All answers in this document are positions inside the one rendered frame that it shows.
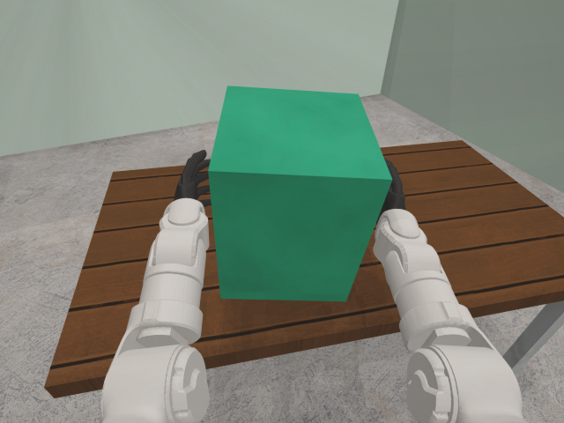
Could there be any robot right hand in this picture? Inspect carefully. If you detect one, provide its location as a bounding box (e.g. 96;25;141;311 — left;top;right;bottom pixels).
376;158;405;225

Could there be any left robot forearm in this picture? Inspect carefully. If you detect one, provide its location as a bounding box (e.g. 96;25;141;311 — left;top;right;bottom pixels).
101;198;210;418

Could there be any right robot forearm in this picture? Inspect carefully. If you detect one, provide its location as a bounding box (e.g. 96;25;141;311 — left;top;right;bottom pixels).
373;209;523;409

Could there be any robot left upper arm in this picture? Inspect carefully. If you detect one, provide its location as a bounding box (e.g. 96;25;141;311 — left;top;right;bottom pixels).
102;344;210;423

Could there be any table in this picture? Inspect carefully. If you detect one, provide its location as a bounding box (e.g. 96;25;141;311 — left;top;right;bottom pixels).
44;140;564;398

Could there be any robot left hand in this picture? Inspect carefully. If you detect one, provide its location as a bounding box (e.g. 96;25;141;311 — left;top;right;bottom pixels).
174;150;212;207

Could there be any carton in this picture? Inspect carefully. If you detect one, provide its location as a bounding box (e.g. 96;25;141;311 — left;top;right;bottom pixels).
208;85;392;301

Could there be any robot right upper arm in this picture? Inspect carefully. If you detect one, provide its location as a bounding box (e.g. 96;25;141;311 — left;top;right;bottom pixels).
406;345;529;423

